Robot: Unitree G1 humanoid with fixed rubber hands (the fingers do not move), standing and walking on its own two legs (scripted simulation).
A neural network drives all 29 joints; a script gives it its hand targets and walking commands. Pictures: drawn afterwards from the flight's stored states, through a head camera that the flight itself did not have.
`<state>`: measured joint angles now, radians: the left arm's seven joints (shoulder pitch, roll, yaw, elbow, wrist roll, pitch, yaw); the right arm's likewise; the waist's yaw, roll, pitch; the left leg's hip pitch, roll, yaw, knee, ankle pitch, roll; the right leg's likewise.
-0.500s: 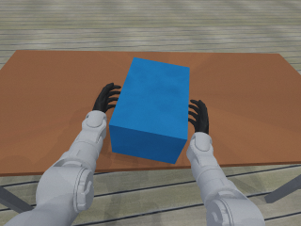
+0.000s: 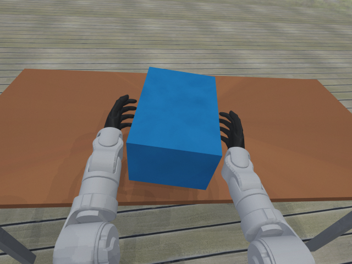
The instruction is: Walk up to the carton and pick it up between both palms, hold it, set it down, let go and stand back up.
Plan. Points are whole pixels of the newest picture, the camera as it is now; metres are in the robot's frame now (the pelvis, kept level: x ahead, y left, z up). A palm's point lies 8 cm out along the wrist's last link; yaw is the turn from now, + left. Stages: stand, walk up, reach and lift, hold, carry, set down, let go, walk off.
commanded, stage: reach and lift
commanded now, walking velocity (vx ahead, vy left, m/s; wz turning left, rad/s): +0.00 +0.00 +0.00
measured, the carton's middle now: (175, 124) +0.46 +0.00 +0.09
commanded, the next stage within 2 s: hold in 0.94 s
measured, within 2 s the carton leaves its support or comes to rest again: neither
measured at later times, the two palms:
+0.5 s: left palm (109, 130) +0.36 +0.15 +0.15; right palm (238, 142) +0.35 -0.13 +0.13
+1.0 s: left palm (105, 125) +0.36 +0.15 +0.17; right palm (238, 134) +0.35 -0.13 +0.15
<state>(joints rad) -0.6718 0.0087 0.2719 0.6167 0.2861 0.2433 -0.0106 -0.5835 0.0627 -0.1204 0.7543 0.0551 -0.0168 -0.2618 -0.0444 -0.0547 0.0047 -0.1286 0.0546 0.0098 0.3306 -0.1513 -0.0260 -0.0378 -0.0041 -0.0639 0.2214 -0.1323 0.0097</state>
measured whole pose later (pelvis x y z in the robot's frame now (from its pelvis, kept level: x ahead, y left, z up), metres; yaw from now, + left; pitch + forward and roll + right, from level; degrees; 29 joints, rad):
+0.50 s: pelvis -0.02 +0.00 +0.00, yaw +1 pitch -6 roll -1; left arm -0.60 -0.05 0.26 0.29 0.34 0.48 0.00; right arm -0.59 0.04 -0.09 0.62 0.07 0.09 -0.21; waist -0.06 -0.07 0.06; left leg -0.08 0.05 0.00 0.33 -0.13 -0.03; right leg -0.01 -0.01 -0.07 0.27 -0.14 0.01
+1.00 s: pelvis +0.00 +0.00 +0.00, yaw +1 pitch -8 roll -1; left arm -0.54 -0.05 0.25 0.11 0.35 0.59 0.00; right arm -0.58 0.02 -0.01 0.52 0.14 0.17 -0.22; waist -0.08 -0.07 0.08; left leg -0.03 0.05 -0.01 0.35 -0.17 -0.03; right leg 0.05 -0.01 -0.08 0.26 -0.16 0.01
